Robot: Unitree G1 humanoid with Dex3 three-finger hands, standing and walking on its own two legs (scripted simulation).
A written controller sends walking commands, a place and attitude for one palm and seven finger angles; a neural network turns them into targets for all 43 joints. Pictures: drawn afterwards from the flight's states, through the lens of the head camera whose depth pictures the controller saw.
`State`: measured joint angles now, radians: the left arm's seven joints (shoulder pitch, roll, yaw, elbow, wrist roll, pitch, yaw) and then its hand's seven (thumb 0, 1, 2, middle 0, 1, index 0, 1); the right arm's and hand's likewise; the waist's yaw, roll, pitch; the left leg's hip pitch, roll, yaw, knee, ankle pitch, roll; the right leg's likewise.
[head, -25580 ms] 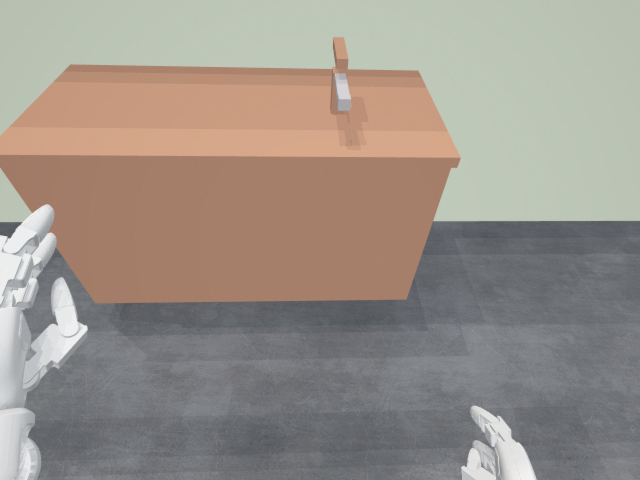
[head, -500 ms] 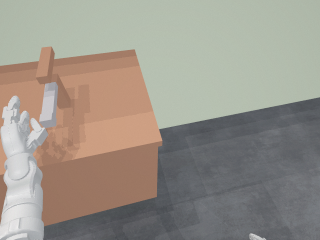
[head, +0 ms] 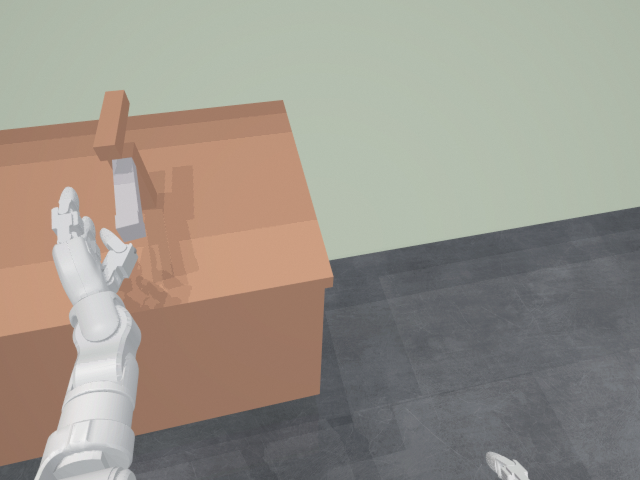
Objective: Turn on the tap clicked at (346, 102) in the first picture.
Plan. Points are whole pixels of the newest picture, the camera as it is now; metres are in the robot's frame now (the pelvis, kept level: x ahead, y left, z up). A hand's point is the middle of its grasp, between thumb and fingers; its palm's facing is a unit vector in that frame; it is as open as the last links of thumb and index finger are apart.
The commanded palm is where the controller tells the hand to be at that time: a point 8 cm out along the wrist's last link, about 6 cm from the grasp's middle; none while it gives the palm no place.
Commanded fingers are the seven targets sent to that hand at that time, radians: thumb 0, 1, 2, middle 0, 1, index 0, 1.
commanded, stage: push the lever round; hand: left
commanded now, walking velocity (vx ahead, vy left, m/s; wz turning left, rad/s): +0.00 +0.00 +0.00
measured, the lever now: (130, 226) +0.41 +0.27 +0.08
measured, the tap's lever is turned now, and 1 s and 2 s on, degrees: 8 42 70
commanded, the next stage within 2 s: lift the hand up off the lever in 2.00 s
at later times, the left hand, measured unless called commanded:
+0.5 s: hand (162, 240) +0.40 +0.22 +0.07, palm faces +0.66 -0.75 -0.06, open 7.7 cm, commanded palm +0.35 +0.25 +0.07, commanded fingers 0.00 0.90 0.90 -0.15 -0.15 -0.15 -0.15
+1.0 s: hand (201, 218) +0.44 +0.18 +0.07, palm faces +0.73 -0.68 -0.08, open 7.7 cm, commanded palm +0.38 +0.20 +0.07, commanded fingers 0.00 0.90 0.90 -0.15 -0.15 -0.15 -0.15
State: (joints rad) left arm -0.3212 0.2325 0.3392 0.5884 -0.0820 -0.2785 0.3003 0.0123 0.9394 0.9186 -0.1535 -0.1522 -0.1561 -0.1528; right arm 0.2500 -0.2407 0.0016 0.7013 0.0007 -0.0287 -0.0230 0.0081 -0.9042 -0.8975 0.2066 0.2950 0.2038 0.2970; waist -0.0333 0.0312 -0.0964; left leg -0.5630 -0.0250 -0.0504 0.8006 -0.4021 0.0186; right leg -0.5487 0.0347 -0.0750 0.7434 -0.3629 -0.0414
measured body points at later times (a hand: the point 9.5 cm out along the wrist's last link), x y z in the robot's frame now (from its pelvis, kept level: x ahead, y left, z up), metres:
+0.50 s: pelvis -0.01 -0.01 +0.00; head +0.03 -0.01 +0.45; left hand +0.36 +0.26 +0.08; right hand +0.09 -0.26 -0.12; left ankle +0.00 +0.10 -0.71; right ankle +0.00 -0.10 -0.71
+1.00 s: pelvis +0.00 -0.01 -0.01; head +0.04 -0.02 +0.44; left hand +0.39 +0.21 +0.08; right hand +0.08 -0.26 -0.13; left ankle +0.00 +0.10 -0.71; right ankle +0.00 -0.10 -0.71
